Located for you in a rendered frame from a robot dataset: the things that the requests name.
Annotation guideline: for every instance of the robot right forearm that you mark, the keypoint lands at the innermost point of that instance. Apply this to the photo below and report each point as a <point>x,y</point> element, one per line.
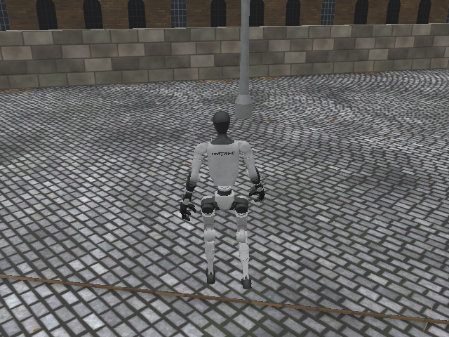
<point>257,182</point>

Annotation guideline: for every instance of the robot left upper arm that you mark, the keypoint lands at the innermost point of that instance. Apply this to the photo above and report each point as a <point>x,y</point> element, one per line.
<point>197,161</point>

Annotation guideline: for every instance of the robot right shin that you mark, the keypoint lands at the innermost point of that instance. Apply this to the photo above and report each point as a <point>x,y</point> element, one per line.
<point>244,256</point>

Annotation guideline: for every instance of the robot left forearm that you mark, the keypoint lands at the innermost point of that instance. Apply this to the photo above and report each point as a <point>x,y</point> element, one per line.
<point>189,190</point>

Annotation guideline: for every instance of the robot right hand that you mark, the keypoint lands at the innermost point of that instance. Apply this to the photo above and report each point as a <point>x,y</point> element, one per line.
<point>254,192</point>

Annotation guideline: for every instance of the robot right upper arm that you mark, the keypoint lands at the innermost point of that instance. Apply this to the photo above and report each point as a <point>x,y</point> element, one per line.
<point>244,147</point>

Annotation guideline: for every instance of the robot left hand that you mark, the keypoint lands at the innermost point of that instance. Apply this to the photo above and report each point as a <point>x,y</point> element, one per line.
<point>184,211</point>

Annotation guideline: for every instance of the humanoid robot torso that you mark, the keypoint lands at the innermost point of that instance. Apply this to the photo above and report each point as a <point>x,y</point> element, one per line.
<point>223,164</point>

